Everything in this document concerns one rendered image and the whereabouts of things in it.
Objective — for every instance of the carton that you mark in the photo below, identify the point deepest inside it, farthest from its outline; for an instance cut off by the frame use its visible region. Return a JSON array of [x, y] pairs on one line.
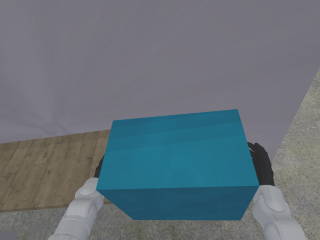
[[194, 166]]

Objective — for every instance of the robot left forearm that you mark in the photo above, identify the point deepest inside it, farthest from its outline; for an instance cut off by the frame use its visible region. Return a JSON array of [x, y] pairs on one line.
[[79, 218]]

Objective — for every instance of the table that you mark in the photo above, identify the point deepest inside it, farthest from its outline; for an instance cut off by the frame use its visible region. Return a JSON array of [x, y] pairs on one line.
[[46, 173]]

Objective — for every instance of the robot right forearm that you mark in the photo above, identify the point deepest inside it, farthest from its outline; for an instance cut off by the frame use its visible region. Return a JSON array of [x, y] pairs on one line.
[[274, 215]]

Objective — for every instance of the right robot hand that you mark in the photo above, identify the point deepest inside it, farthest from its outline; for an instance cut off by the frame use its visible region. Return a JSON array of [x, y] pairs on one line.
[[262, 164]]

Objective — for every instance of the left robot hand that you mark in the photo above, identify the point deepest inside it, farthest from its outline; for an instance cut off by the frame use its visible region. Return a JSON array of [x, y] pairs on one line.
[[98, 169]]

